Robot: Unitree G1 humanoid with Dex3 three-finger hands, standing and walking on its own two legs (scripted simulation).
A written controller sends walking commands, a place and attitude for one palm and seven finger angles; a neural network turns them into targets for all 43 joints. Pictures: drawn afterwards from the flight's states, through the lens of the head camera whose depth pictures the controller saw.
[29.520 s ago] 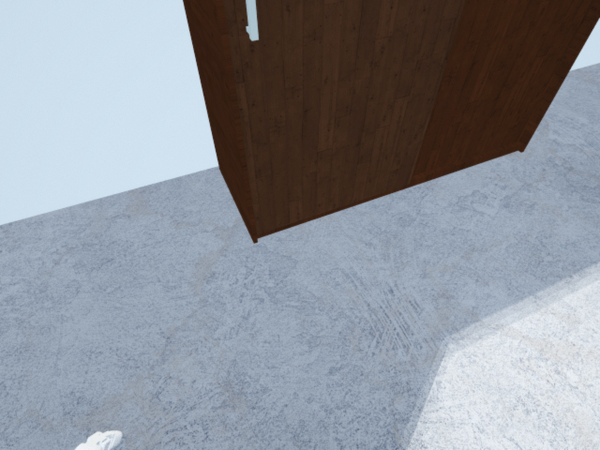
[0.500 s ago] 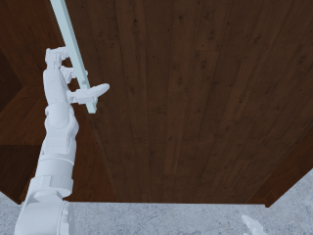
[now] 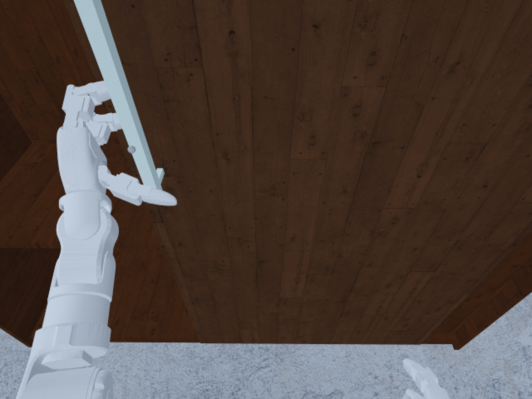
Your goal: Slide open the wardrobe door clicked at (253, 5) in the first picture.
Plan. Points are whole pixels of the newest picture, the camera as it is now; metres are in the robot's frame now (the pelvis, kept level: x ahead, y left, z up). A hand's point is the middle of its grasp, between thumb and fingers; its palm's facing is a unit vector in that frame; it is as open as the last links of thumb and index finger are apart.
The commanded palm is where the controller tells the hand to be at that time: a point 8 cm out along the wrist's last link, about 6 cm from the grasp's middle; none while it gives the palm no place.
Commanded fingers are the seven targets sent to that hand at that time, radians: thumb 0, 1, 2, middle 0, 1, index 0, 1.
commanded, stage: slip the hand off the handle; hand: left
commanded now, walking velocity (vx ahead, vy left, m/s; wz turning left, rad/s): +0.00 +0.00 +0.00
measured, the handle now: (130, 102) +0.42 +0.22 +0.25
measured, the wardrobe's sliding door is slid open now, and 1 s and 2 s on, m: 0.62 0.62 0.62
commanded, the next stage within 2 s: draw the hand back to the body in 1.16 s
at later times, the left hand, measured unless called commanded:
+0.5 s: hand (63, 157) +0.34 +0.29 +0.22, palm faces +0.38 -0.92 -0.08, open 14.7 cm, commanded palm +0.31 +0.32 +0.20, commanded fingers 0.00 -0.55 0.20 -0.25 -1.15 -0.25 -1.15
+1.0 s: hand (41, 201) +0.28 +0.28 +0.21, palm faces +0.37 -0.92 -0.08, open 14.7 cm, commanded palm +0.23 +0.32 +0.20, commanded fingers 0.00 -0.55 0.20 -0.25 -1.15 -0.25 -1.15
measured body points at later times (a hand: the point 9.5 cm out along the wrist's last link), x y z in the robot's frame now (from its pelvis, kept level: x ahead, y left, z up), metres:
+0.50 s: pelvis +0.00 +0.00 +0.00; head +0.00 -0.01 +0.45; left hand +0.32 +0.33 +0.22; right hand +0.15 -0.25 -0.10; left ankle +0.04 +0.13 -0.73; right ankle -0.01 -0.12 -0.73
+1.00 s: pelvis -0.01 +0.00 +0.00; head -0.03 -0.01 +0.45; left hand +0.25 +0.33 +0.21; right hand +0.18 -0.23 -0.08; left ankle +0.04 +0.13 -0.73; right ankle -0.01 -0.12 -0.73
